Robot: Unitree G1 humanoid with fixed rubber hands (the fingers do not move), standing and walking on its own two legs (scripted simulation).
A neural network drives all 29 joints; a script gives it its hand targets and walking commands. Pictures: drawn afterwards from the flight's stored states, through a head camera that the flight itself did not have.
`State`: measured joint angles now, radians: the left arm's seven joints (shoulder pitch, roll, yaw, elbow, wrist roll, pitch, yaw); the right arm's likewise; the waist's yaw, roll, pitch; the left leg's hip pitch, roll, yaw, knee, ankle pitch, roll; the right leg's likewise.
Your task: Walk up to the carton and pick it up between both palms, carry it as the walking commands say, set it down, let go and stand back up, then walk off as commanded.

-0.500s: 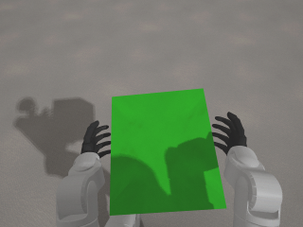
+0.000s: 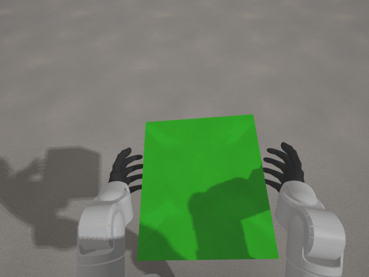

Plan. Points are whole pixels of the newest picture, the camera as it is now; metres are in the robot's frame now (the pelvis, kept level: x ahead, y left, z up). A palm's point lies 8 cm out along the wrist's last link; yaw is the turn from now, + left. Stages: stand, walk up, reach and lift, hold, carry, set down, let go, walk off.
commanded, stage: carry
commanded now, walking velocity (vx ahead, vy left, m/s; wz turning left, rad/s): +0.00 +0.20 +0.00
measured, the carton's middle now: (202, 187) +0.31 -0.04 +0.00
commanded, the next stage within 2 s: none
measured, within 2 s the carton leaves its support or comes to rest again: neither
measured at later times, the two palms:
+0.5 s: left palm (87, 116) +0.46 +0.22 +0.09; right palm (221, 117) +0.43 -0.09 +0.10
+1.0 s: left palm (32, 103) +0.51 +0.37 +0.10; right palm (158, 93) +0.51 +0.06 +0.11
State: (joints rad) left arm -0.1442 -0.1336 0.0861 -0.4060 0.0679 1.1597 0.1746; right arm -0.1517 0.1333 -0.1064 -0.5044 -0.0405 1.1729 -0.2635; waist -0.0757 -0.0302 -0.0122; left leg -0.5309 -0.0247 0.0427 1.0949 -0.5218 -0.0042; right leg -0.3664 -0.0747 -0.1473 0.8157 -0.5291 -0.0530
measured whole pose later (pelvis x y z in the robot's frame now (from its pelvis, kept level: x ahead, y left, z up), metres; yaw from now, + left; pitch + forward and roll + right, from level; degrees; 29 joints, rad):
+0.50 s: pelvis +0.18 +0.10 +0.01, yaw -2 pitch +5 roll +0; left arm -0.18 -0.14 0.07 -0.40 0.07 1.21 0.21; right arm -0.14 0.13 -0.13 -0.49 -0.07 1.17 -0.22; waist -0.03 0.03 -0.01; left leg -0.33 -0.03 0.21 0.64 -0.40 0.12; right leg -0.51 -0.04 -0.13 0.87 -0.45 0.02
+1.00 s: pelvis +0.23 +0.21 +0.02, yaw -2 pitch +5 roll -2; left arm -0.19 -0.14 0.09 -0.42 0.09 1.23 0.22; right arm -0.17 0.14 -0.12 -0.42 -0.08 1.18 -0.19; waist 0.02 -0.01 -0.03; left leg -0.46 0.02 0.11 0.64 -0.26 0.07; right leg -0.42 -0.08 -0.11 0.83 -0.57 0.05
